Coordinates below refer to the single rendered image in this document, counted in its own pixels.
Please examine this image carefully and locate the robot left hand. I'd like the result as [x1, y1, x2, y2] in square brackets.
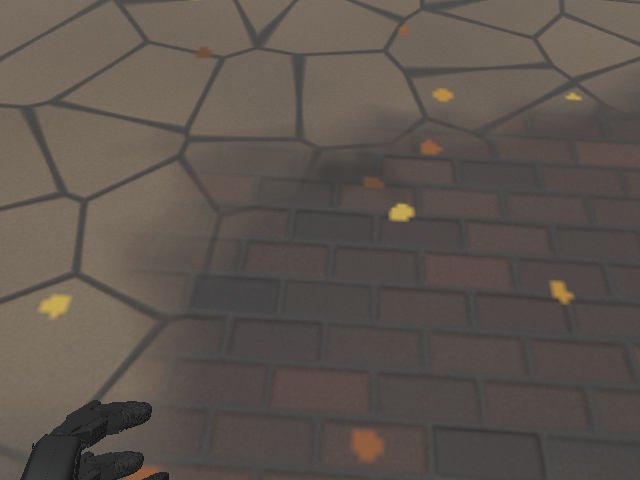
[20, 400, 169, 480]

